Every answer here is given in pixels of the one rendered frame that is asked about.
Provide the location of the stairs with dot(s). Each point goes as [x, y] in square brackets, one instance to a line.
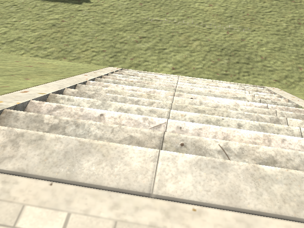
[203, 117]

